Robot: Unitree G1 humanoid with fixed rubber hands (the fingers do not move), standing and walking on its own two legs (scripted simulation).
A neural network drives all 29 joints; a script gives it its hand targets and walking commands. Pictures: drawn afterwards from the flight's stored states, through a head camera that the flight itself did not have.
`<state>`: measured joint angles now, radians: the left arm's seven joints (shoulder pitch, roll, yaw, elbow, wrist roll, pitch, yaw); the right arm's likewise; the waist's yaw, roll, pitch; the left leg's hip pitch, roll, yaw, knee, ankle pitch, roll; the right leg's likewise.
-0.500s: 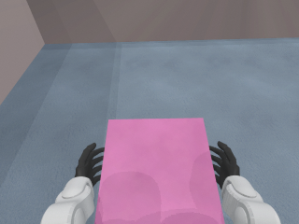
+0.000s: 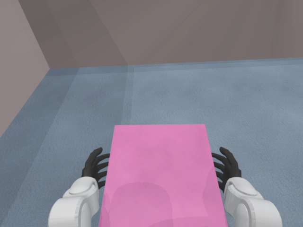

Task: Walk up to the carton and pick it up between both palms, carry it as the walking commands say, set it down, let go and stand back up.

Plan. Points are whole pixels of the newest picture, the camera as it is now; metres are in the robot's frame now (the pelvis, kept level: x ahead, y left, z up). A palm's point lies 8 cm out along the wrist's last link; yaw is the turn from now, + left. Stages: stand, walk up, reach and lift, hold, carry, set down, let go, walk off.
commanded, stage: carry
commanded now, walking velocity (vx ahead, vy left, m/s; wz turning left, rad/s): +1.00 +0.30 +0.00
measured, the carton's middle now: (160, 189) +0.24 +0.00 +0.02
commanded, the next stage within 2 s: none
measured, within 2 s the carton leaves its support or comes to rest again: neither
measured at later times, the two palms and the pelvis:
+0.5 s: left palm (94, 71) +0.68 +0.25 +0.10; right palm (172, 72) +0.65 -0.05 +0.11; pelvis +0.43 +0.13 +0.03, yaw -4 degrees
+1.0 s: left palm (101, 45) +0.96 +0.29 +0.09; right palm (162, 43) +0.96 -0.02 +0.09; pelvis +0.72 +0.14 +0.02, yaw -1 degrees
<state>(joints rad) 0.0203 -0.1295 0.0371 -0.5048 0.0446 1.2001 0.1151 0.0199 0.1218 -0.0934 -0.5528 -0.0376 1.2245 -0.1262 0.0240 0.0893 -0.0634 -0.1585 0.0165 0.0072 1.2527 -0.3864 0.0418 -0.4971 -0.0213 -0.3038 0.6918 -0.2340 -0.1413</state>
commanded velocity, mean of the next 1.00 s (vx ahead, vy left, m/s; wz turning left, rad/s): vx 0.30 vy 0.09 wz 0.00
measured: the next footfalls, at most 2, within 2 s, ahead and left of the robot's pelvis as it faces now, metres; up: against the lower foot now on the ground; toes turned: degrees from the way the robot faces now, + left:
left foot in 0.38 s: +0.55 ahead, +0.21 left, +0.00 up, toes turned +8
right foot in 0.84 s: +0.85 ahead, +0.08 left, +0.00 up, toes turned -11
